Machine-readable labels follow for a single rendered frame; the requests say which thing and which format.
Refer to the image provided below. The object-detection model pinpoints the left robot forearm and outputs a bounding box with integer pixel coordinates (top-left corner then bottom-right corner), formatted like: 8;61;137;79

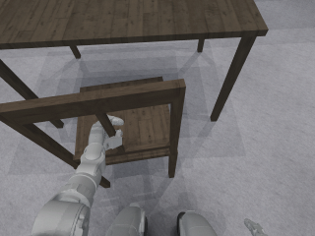
31;144;106;236

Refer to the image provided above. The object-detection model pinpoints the left robot upper arm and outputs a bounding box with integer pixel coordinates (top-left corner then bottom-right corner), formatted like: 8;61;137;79
32;200;91;236

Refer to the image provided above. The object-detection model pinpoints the left robot thigh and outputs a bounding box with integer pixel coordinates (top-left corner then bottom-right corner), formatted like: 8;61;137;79
105;206;146;236

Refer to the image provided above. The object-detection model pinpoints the robot right shin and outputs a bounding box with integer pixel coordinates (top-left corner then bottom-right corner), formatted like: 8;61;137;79
183;210;196;216

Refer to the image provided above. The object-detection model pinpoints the table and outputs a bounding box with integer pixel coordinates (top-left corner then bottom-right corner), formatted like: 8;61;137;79
0;0;269;129

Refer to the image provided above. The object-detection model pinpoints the chair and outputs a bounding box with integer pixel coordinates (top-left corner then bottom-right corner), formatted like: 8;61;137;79
0;76;186;189

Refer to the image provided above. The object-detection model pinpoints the robot right hand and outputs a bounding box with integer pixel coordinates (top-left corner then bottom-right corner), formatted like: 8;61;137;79
244;218;268;236

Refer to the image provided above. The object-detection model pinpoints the robot left hand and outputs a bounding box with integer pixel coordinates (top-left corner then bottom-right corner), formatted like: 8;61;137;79
88;114;124;150

